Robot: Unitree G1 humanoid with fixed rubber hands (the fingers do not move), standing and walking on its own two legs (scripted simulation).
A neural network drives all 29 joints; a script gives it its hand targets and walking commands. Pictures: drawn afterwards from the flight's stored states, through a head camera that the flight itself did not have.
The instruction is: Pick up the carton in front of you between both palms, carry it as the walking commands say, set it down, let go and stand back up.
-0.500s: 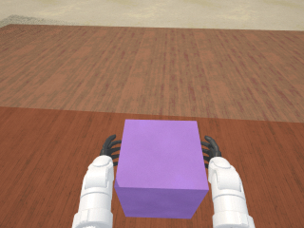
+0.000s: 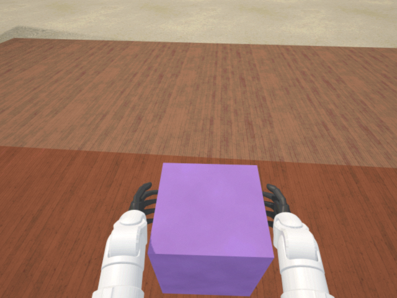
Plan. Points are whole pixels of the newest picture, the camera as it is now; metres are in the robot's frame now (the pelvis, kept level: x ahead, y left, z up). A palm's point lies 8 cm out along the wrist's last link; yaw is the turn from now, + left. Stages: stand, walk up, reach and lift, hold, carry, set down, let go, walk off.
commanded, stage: reach and lift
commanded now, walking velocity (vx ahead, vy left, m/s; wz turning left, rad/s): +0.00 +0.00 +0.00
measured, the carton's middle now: (207, 231) +0.29 +0.00 -0.04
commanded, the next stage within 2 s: hold in 0.16 s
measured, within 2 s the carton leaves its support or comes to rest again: neither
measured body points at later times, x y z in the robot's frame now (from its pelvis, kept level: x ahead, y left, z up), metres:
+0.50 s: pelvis -0.01 +0.00 +0.00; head -0.05 +0.00 +0.45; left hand +0.29 +0.15 +0.04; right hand +0.29 -0.15 +0.04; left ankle +0.00 +0.13 -0.75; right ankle +0.01 -0.13 -0.75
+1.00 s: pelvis -0.01 +0.00 +0.00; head -0.04 +0.00 +0.45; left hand +0.29 +0.15 +0.04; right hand +0.29 -0.15 +0.04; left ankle +0.00 +0.13 -0.75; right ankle +0.01 -0.13 -0.75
